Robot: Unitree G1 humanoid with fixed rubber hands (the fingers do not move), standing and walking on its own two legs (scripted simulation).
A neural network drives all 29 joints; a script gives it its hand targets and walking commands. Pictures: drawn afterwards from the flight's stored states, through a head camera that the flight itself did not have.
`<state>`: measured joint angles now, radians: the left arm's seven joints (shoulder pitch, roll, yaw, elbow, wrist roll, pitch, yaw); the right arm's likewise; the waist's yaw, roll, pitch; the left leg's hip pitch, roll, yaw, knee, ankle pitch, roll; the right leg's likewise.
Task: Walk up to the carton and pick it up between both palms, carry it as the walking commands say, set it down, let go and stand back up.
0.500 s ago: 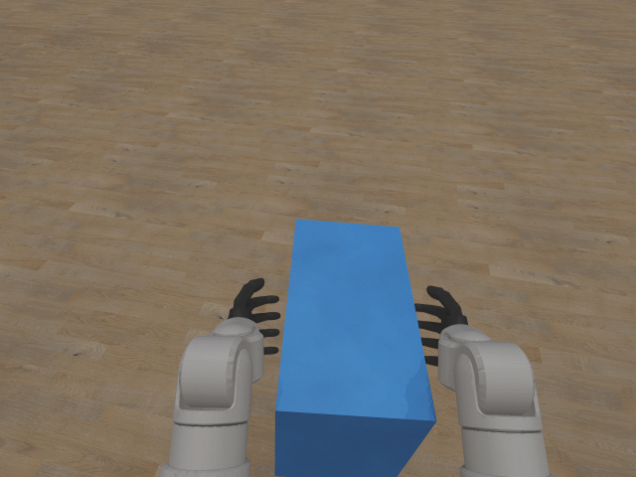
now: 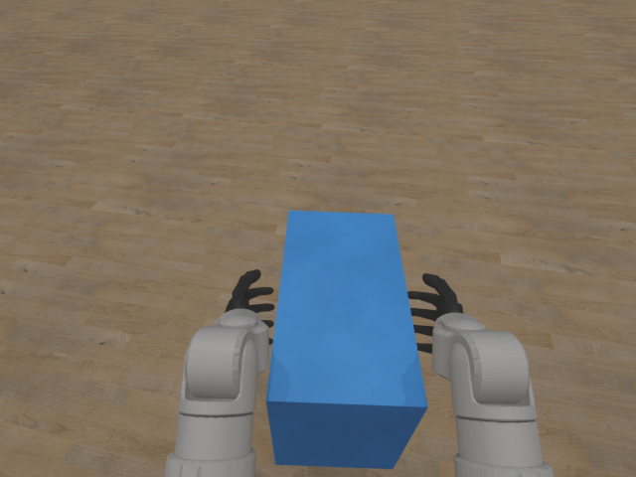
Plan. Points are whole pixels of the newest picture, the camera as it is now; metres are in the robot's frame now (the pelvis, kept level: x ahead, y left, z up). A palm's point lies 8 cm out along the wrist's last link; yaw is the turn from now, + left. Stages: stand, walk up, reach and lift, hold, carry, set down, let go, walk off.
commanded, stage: carry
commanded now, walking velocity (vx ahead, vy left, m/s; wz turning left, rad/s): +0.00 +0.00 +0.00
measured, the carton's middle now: (337, 332) +0.35 +0.01 +0.00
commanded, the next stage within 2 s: hold in 1.46 s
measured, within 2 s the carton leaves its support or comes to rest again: neither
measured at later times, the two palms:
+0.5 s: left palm (236, 338) +0.28 +0.13 +0.10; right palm (453, 339) +0.28 -0.11 +0.10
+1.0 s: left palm (241, 343) +0.29 +0.13 +0.07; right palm (451, 342) +0.29 -0.12 +0.07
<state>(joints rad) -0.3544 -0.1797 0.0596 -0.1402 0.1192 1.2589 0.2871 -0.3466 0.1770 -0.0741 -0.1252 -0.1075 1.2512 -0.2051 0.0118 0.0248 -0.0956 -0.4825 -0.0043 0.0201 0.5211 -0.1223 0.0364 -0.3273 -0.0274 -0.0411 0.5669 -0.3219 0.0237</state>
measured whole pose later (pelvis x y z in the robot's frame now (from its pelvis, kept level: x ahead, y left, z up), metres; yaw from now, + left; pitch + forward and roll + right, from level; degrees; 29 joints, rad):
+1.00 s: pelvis -0.01 +0.00 +0.00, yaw +0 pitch +4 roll -1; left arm -0.31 -0.17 0.07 0.06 0.15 1.04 0.17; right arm -0.31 0.17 -0.11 0.05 -0.14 1.02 -0.15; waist 0.01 0.02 -0.14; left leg -0.48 0.00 0.02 0.51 -0.10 0.04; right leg -0.33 -0.03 -0.04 0.57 -0.31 0.02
